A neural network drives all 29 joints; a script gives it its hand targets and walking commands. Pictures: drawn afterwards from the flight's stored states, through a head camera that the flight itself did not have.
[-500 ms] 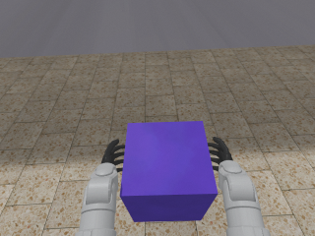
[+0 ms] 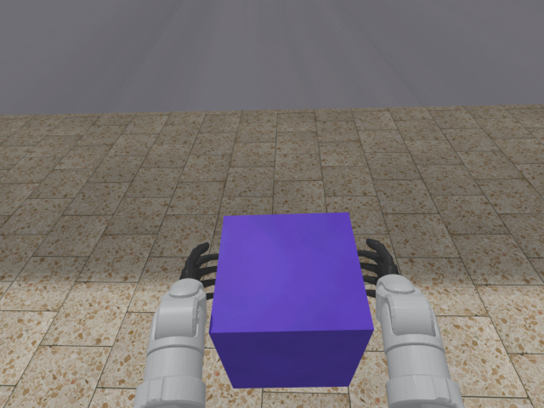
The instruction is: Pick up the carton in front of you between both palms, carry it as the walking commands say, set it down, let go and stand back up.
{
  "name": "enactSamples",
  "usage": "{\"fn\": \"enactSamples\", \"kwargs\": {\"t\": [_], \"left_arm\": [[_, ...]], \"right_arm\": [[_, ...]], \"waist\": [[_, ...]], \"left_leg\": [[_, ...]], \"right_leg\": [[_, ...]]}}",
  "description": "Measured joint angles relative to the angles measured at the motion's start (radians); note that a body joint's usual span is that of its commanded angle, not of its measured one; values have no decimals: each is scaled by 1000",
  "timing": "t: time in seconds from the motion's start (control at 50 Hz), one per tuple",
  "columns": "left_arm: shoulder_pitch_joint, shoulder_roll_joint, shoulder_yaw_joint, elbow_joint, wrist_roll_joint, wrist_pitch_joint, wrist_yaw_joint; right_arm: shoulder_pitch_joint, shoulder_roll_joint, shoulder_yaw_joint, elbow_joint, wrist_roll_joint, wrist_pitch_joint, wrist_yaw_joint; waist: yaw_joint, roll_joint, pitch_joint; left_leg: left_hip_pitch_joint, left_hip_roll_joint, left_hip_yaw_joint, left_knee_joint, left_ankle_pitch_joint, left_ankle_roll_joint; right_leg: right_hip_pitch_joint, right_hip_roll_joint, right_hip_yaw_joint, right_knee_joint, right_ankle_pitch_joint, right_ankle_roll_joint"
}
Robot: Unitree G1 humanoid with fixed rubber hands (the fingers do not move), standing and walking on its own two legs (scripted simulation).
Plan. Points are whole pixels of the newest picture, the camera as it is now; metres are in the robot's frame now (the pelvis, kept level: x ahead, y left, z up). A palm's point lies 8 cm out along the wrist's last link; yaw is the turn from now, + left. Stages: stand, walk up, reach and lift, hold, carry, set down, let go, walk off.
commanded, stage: hold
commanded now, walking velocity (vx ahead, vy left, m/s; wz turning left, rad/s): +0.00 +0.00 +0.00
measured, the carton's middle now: (288, 304) +0.31 +0.00 -0.04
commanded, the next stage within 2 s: set down in 0.06 s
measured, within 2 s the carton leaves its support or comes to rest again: neither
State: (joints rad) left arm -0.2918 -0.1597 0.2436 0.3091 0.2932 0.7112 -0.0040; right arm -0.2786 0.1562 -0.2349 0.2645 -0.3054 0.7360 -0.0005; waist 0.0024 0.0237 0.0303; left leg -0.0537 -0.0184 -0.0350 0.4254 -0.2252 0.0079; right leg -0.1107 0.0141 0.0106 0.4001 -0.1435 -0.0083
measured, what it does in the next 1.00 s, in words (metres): lowers itself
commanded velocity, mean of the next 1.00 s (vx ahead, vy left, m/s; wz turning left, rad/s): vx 0.00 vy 0.00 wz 0.00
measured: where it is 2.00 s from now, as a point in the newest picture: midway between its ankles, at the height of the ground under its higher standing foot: outside the picture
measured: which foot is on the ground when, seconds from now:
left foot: down 0.00-1.00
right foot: down 0.00-1.00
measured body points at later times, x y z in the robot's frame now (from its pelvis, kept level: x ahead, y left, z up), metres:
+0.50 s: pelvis +0.00 +0.00 -0.02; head +0.07 -0.01 +0.42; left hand +0.35 +0.16 -0.04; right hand +0.36 -0.14 -0.04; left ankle +0.02 +0.12 -0.74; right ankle +0.06 -0.11 -0.74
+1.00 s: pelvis -0.02 +0.01 -0.14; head +0.20 +0.01 +0.25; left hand +0.41 +0.16 -0.22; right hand +0.41 -0.14 -0.22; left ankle +0.02 +0.12 -0.74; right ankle +0.06 -0.12 -0.74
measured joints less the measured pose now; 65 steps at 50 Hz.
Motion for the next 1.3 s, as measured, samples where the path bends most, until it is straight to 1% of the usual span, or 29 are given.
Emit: {"fn": "enactSamples", "kwargs": {"t": [0.14, 0.22, 0.36, 0.46, 0.5, 0.56, 0.64, 0.72, 0.78, 0.84, 0.98, 1.06, 1.16, 1.3], "left_arm": [[-28, -7, 35, 36, 17, -10, -9], [-79, -23, 94, 95, 56, -34, -17], [-221, -29, 243, 245, 148, -129, -44], [-274, -26, 286, 284, 181, -233, -52], [-276, -24, 281, 284, 174, -293, -49], [-272, -16, 257, 278, 135, -394, -34], [-268, 6, 199, 263, 49, -506, -5], [-269, 29, 136, 236, -37, -564, 25], [-283, 38, 115, 221, -80, -570, 41], [-315, 44, 122, 221, -97, -554, 44], [-429, 55, 180, 281, -65, -493, 40], [-487, 68, 201, 318, -45, -478, 37], [-552, 100, 203, 352, -49, -479, 35], [-646, 160, 179, 390, -91, -477, 35]], "right_arm": [[-31, 8, -31, 33, -12, -3, 6], [-87, 25, -91, 96, -39, -26, 2], [-227, 56, -241, 242, -113, -123, 3], [-274, 61, -287, 284, -148, -236, 14], [-274, 60, -284, 282, -146, -298, 15], [-269, 51, -266, 276, -118, -403, 8], [-264, 26, -225, 266, -41, -524, -11], [-264, -5, -176, 239, 46, -584, -26], [-278, -20, -160, 227, 86, -593, -32], [-311, -25, -172, 231, 95, -581, -32], [-422, -30, -241, 282, 53, -519, -24], [-475, -39, -262, 308, 36, -500, -27], [-532, -52, -261, 324, 45, -494, -45], [-608, -74, -237, 330, 82, -487, -83]], "waist": [[-1, 1, -8], [-5, 1, -6], [-12, -1, 22], [-11, -1, 46], [-11, -2, 55], [-11, -6, 65], [-13, -13, 46], [-15, -12, -13], [-15, -10, -73], [-15, -9, -124], [-17, -8, -195], [-16, -11, -219], [-15, -14, -231], [-14, -16, -208]], "left_leg": [[-2, -4, -26, 10, -2, -4], [-19, -7, -43, 36, -16, -4], [-119, -14, -60, 137, -62, -5], [-282, -22, -59, 215, -81, -11], [-368, -26, -56, 244, -83, -10], [-516, -34, -49, 293, -85, -6], [-744, -47, -41, 381, -96, -4], [-963, -62, -42, 490, -122, -4], [-1098, -71, -43, 575, -148, -4], [-1202, -78, -42, 653, -174, -4], [-1378, -87, -35, 801, -222, -7], [-1477, -90, -30, 877, -243, -11], [-1606, -94, -26, 977, -268, -19], [-1764, -104, -27, 1122, -301, -33]], "right_leg": [[1, 14, 12, 16, -11, -8], [-10, 23, 15, 38, -27, -10], [-103, 34, 19, 130, -70, -14], [-264, 35, 23, 203, -87, -10], [-351, 34, 28, 230, -88, -6], [-500, 32, 36, 280, -89, 1], [-729, 29, 48, 370, -101, 12], [-946, 34, 64, 476, -126, 24], [-1080, 39, 72, 558, -152, 32], [-1183, 44, 75, 634, -177, 38], [-1362, 55, 79, 783, -222, 43], [-1464, 62, 82, 861, -242, 44], [-1596, 73, 83, 963, -263, 46], [-1759, 86, 76, 1109, -292, 47]]}}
